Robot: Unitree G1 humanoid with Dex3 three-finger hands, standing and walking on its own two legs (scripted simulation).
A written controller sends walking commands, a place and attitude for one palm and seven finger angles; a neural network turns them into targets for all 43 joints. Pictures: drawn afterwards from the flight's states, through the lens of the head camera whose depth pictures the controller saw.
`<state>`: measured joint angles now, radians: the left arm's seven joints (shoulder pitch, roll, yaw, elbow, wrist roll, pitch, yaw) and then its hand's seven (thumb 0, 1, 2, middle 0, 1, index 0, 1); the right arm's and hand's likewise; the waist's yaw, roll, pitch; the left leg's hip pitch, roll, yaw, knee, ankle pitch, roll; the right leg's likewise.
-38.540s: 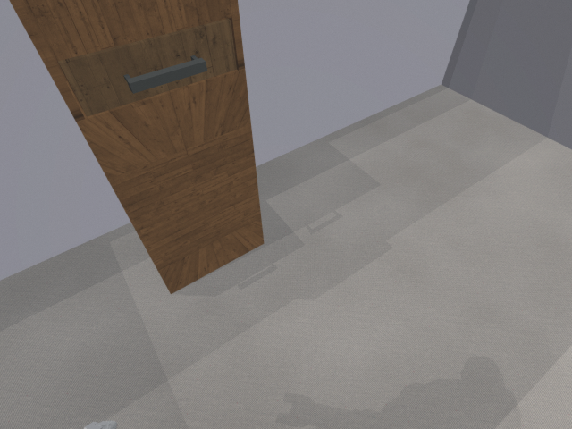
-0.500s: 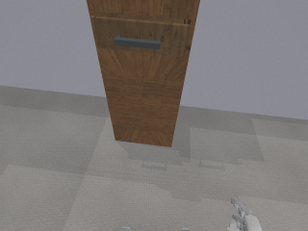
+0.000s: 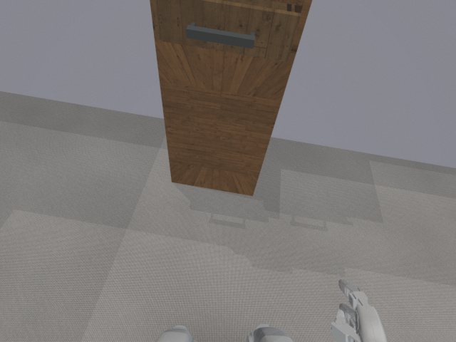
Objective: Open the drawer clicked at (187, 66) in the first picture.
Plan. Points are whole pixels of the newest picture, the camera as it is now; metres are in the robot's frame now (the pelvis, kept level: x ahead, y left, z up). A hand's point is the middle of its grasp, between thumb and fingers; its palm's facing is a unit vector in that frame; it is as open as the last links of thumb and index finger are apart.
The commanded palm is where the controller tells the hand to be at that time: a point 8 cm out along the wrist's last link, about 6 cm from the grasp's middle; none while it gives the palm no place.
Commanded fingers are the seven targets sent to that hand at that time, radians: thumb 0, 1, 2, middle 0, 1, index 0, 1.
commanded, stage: step back with the hand held close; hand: left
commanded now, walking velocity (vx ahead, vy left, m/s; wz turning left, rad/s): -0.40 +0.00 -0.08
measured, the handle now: (221, 33) +0.82 +0.07 +0.11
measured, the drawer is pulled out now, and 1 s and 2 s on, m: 0.05 0.05 0.05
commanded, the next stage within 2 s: stop stepping back and stand still in 0.14 s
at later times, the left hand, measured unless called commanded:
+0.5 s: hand out of the picture +0.13 +0.21 +0.28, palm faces +0.40 -0.78 -0.49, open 7.4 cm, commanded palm +0.07 +0.26 +0.29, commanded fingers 0.00 0.90 0.90 -0.20 -0.30 -0.20 -0.30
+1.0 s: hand out of the picture +0.10 +0.22 +0.28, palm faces +0.44 -0.79 -0.41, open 7.4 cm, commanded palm +0.04 +0.27 +0.29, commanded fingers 0.00 0.90 0.90 -0.20 -0.30 -0.20 -0.30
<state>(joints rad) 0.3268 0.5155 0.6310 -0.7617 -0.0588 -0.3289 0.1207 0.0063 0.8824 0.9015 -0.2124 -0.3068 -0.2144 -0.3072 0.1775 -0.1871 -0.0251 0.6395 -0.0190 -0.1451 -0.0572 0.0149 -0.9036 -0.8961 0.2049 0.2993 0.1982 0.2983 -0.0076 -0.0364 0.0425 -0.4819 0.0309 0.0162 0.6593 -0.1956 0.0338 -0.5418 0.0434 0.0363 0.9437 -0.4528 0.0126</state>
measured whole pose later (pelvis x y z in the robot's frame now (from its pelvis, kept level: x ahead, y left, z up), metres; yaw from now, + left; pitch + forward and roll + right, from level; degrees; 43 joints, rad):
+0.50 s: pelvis -0.09 +0.00 +0.01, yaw -5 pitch +3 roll -1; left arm 0.47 0.55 0.63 -0.78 -0.06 -0.25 0.12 0.01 0.88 0.90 -0.21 -0.31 -0.22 -0.31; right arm 0.25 -0.21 0.00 0.62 0.00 -0.11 -0.07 0.01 -0.90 -0.90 0.20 0.30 0.20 0.30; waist -0.04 -0.07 -0.03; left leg -0.39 0.00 0.06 0.55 -0.21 0.05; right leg -0.26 -0.01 -0.02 0.58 -0.39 0.02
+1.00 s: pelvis -0.12 +0.00 +0.01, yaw -6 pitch +1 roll +0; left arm 0.41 0.44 0.56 -0.68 -0.04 -0.24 0.14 0.01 0.89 0.90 -0.21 -0.31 -0.21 -0.31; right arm 0.26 -0.17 0.04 0.63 -0.01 -0.12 -0.06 0.02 -0.90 -0.90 0.20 0.30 0.20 0.30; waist -0.03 0.00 -0.05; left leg -0.34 0.00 0.06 0.53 -0.21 0.03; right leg -0.22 0.01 -0.07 0.51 -0.30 -0.03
